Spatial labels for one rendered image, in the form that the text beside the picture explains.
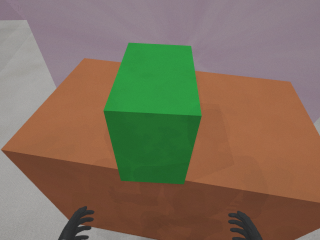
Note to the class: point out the robot right hand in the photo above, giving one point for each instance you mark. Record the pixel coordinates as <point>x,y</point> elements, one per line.
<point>249,230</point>

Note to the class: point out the robot left hand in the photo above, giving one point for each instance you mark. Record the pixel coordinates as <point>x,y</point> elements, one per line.
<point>71,229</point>

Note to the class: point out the pedestal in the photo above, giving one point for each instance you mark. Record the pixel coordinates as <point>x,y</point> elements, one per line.
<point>256,151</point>

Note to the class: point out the carton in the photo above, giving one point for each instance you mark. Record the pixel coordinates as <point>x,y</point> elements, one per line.
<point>153,113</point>

